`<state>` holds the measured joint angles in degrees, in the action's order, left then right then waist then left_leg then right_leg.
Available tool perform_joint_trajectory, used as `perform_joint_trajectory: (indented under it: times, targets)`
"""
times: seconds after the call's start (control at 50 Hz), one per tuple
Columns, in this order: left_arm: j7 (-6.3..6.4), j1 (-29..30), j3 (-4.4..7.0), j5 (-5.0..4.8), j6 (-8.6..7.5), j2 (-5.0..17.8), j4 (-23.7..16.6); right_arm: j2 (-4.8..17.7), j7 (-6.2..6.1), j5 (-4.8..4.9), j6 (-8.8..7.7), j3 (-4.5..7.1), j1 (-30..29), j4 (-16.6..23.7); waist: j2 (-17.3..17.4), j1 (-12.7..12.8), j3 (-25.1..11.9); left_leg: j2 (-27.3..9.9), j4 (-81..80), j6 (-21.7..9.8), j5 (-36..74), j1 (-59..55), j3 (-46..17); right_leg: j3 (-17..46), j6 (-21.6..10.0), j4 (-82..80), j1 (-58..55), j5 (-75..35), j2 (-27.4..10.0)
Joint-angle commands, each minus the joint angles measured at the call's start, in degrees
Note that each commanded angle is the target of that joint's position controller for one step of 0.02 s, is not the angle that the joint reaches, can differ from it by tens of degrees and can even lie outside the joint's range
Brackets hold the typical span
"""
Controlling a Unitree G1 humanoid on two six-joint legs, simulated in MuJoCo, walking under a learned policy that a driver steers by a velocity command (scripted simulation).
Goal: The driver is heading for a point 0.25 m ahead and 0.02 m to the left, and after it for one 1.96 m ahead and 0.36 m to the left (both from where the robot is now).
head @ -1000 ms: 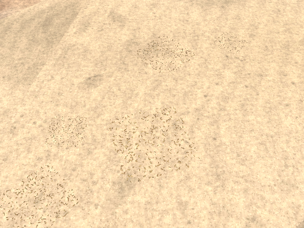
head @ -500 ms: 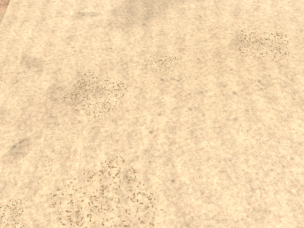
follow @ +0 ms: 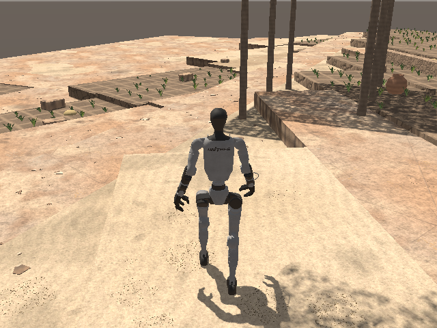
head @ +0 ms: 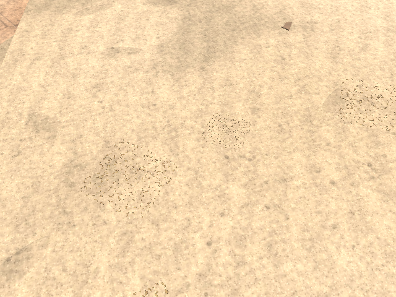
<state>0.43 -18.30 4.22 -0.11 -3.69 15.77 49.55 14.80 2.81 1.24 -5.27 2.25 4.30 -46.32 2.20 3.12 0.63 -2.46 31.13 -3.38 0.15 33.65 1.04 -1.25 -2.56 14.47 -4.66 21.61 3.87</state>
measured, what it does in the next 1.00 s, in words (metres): walks ahead, turning left: left foot, then right foot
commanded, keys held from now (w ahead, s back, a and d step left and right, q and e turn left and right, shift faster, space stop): w+q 0.38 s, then w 0.48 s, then no key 0.14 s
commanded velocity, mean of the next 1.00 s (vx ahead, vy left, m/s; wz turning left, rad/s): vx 0.48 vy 0.00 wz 0.29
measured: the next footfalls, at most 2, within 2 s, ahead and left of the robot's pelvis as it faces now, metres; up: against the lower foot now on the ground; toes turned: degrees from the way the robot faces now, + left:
left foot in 0.04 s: +0.20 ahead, +0.11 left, +0.00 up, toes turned +3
right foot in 0.52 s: +0.50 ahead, -0.05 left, +0.00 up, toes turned +19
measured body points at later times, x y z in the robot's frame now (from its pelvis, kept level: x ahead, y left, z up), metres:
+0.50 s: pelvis +0.30 +0.03 +0.01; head +0.32 +0.04 +0.45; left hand +0.46 +0.31 -0.07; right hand +0.40 -0.25 -0.11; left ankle +0.17 +0.11 -0.73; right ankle +0.47 -0.06 -0.72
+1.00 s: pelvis +0.55 +0.11 +0.00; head +0.58 +0.12 +0.45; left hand +0.44 +0.37 -0.13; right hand +0.85 -0.02 -0.07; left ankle +0.64 +0.26 -0.73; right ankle +0.47 -0.06 -0.73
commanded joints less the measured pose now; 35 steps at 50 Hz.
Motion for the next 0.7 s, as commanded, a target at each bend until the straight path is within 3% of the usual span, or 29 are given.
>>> perform_joint_trajectory:
  times: [0.02, 0.04, 0.06, 0.08, 0.1, 0.12, 0.14, 0.16, 0.18, 0.24, 0.28, 0.34, 0.4, 0.44, 0.48, 0.5, 0.52, 0.54, 0.56, 0.58, 0.6, 0.62, 0.64, 0.66, 0.7]
  targets:
    - [0.93, 1.64, 2.25, 0.0, 0.58, 9.86, -2.65, 8.72, 0.43, -0.27, -0.66, 2.97, 3.58, 3.1, -7.38, -5.47, -4.88, 4.27, -0.58, -3.52, -5.07, -9.76, 3.17, 0.16, -4.72, 14.05, -1.88, -59.68, -15.92]
    - [1.35, 2.03, 1.85, 0.15, 0.82, 9.33, -3.45, 11.45, 0.0, -0.43, -0.37, 4.37, 11.86, 1.16, -5.44, -9.3, -9.63, 3.87, -1.07, -5.46, -2.32, -22.86, 0.65, -2.11, -2.72, 26.25, 4.55, -57.44, -13.57]
    - [1.23, -2.46, 0.51, 1.04, 0.02, 5.56, -5.54, 17.08, -0.6, -1.01, -0.1, 5.89, 19.05, 0.87, 5.05, -8.85, -17.33, -9.38, -1.15, -13.56, -3.62, -44.1, -21.86, -3.94, 1.06, 48.12, 24.81, -35.22, -7.37]
    - [0.25, -3.85, -0.92, 1.07, -1.75, 2.28, -5.3, 15.38, -0.38, 0.11, 0.03, 5.27, 19.87, 0.62, 13.44, -7.76, -22.46, -17.11, -11.19, -20.89, -11.67, -55.87, -46.92, 3.01, 3.33, 62.22, 41.57, 8.91, 1.95]
    - [-0.74, -0.06, -0.03, -0.84, -3.5, 6.98, -6.29, 12.02, -0.51, 0.22, 0.2, 4.26, 18.55, 0.88, 8.35, -9.43, -18.16, -15.55, -13.31, -17.66, -19.27, -54.47, -43.58, 8.98, 1.77, 65.64, 48.54, 7.95, -2.15]
    - [-1.07, 4.85, -0.11, -1.97, -4.43, 7.65, -7.87, 10.33, -0.81, -0.14, 0.33, 3.89, 15.52, 2.1, 4.01, -9.21, -11.51, -13.48, -13.8, -15.36, -18.33, -47.08, -35.91, 8.01, 0.9, 63.49, 50.05, 3.67, -4.8]
    - [-0.86, 7.22, -0.08, -1.12, -4.82, 7.3, -8.48, 9.46, -0.86, -0.56, 0.37, 3.54, 12.13, 2.92, -1.39, -7.08, -6.01, -11.43, -14.94, -14.08, -13.05, -37.59, -30.42, 7.09, 0.78, 57.81, 48.53, 0.37, -6.93]
    - [-0.4, 7.66, 0.54, 0.25, -4.48, 8.01, -8.54, 7.88, -1.02, -0.93, 0.3, 2.95, 9.78, 3.86, -2.42, -5.19, -4.02, -9.65, -16.11, -13.21, -7.22, -31.16, -26.57, 6.9, 1.14, 52.77, 44.64, -1.67, -8.66]
    - [-0.26, 6.82, 0.71, 0.72, -3.87, 7.67, -8.84, 7.85, -1.17, -1.28, 0.41, 2.78, 8.66, 4.61, -0.97, -3.59, -3.24, -8.57, -17.23, -13.44, -3.47, -27.01, -25.26, 6.76, 1.73, 50.57, 41.65, -2.37, -9.09]
    - [0.3, 6.23, 0.44, 1.09, -2.34, 5.78, -9.54, 9.48, -1.98, -0.84, 0.4, 3.33, 9.08, 5.28, 0.66, -2.37, -2.38, -6.66, -19.08, -13.92, 3.08, -21.07, -20.39, 5.13, 4.27, 42.36, 39.72, -5.51, -9.19]
    - [0.54, 10.26, 0.06, 1.16, -2.08, 4.77, -10.95, 10.84, -2.71, -0.39, 0.55, 3.85, 10.45, 5.18, 0.72, -3.51, -1.42, -4.79, -19.3, -12.48, 3.64, -19.0, -17.49, 4.52, 5.59, 34.14, 39.36, -13.37, -8.29]
    - [0.08, 16.26, -0.52, 0.76, -2.52, 3.24, -12.65, 10.78, -3.35, 0.13, 1.31, 3.99, 12.97, 4.87, 2.01, -6.06, -1.17, -1.89, -17.93, -9.6, 0.01, -17.17, -15.21, 3.98, 6.13, 21.79, 34.73, -24.57, -5.52]
    - [-0.69, 20.07, -0.46, -0.1, -3.13, 3.89, -14.06, 10.36, -3.6, 0.36, 2.04, 3.91, 16.04, 4.14, 2.9, -7.66, -1.19, -3.19, -15.45, -8.86, -3.12, -20.38, -18.12, 4.44, 5.89, 16.31, 33.15, -26.78, -4.04]
    - [-1.36, 20.49, -0.19, -0.09, -3.73, 4.96, -14.34, 9.48, -3.75, 0.16, 2.34, 3.67, 17.49, 3.72, 3.24, -7.83, -1.36, -5.14, -12.38, -8.37, -3.84, -25.14, -20.81, 5.04, 4.74, 13.68, 33.26, -24.7, -4.25]
    - [-1.72, 18.96, 0.18, -0.04, -4.34, 5.89, -14.23, 9.63, -3.77, -0.27, 2.56, 3.72, 17.53, 3.58, 4.68, -6.65, -1.24, -6.69, -9.4, -7.65, -0.83, -28.16, -22.92, 4.34, 2.82, 12.17, 31.27, -20.19, -4.21]
    - [-1.61, 15.66, 0.59, 0.11, -4.59, 6.49, -13.39, 9.34, -3.69, -0.33, 2.67, 3.6, 16.77, 3.79, 5.13, -4.58, -2.19, -5.79, -6.6, -6.83, 3.65, -28.53, -22.58, 3.15, 1.33, 9.87, 26.73, -19.63, -3.6]
    - [-1.27, 10.01, 1.43, 0.72, -4.86, 8.36, -12.21, 7.83, -3.5, -0.56, 2.51, 3.03, 16.16, 4.33, 4.62, -1.83, -6.3, -3.09, 0.19, -5.27, 8.78, -27.04, -20.6, 4.31, -1.06, 10.1, 17.34, -20.45, -5.38]
    - [-0.88, 0.78, 2.28, 1.34, -4.93, 11.64, -11.29, 5.76, -3.43, -1.4, 2.25, 2.03, 15.59, 5.68, -0.65, 2.23, -14.02, 0.36, 15.26, -3.15, 1.58, -19.92, -16.1, 13.29, -5.19, 12.03, 3.04, -21.58, -14.17]
    - [-1.24, -5.62, 3.79, 1.11, -4.0, 16.2, -8.14, 2.38, -3.31, 0.17, 1.44, 1.0, 24.54, 5.85, -19.48, -0.43, -20.41, 8.71, 34.24, 1.15, -25.46, 1.03, -9.46, 38.05, -15.31, 8.56, -15.72, -11.48, -25.53]
    - [-1.61, -6.26, 2.61, -0.64, -3.69, 11.08, -8.02, 6.92, -3.32, 0.62, 1.05, 1.51, 23.05, 5.06, -15.87, 1.21, -17.06, 5.89, 41.11, 1.4, -33.14, 9.72, -11.92, 45.61, -14.76, 4.0, -15.0, 2.17, -26.7]
    - [-1.47, -3.29, 1.66, -0.69, -3.42, 7.99, -8.49, 9.85, -3.18, 0.69, 0.97, 2.33, 16.13, 6.15, -9.7, 2.37, -8.77, 3.66, 43.03, 1.29, -28.26, 12.46, -11.78, 37.88, -12.18, 2.89, -8.09, 3.58, -24.19]
    - [-1.43, -0.02, 1.11, 0.1, -2.95, 7.27, -9.17, 9.19, -3.18, 0.06, 0.92, 2.14, 11.78, 7.3, -5.08, 1.36, -4.7, 1.37, 41.53, 1.32, -24.08, 11.26, -9.15, 31.23, -10.72, 1.83, -1.0, -1.6, -21.7]
    - [-1.53, 2.0, 0.68, 0.39, -2.72, 6.28, -9.03, 8.48, -3.01, -0.79, 0.71, 2.2, 9.58, 8.13, -4.36, 0.11, -1.39, -0.27, 37.94, 1.54, -21.27, 10.55, -8.08, 27.2, -10.77, 0.34, 4.49, -7.66, -19.79]
    - [-1.52, 3.02, 0.24, 0.78, -2.79, 5.43, -9.02, 7.8, -2.81, -0.97, 0.73, 2.31, 9.93, 8.23, -6.0, -1.47, -1.07, -1.95, 35.21, 1.63, -19.43, 7.59, -7.59, 23.83, -10.18, -0.78, 7.95, -12.31, -18.0]
    - [-1.62, 3.1, 0.13, 0.32, -2.89, 5.21, -8.45, 5.79, -2.53, -0.63, 1.03, 1.94, 11.39, 7.98, -8.03, -2.74, -1.65, -2.71, 30.87, 2.27, -18.72, 4.65, -5.91, 19.4, -10.45, -2.59, 10.86, -17.75, -16.21]
Velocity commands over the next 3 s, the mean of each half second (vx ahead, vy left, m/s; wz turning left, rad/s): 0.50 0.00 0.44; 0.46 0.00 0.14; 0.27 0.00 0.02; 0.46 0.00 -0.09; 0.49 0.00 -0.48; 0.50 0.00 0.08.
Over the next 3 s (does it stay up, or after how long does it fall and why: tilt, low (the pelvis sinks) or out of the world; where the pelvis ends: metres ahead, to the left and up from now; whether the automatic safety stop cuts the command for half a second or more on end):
stays up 1.44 0.33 -0.01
